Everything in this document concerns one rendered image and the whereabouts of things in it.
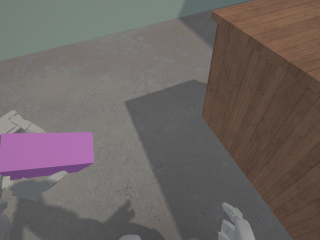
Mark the robot left hand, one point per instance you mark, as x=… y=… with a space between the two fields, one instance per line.
x=12 y=123

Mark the robot right hand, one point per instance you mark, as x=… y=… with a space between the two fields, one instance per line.
x=241 y=230

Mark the table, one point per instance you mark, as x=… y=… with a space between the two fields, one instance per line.
x=262 y=102

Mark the robot left forearm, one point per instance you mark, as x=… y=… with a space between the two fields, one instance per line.
x=5 y=224

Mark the sponge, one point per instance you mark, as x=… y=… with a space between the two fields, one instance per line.
x=29 y=155

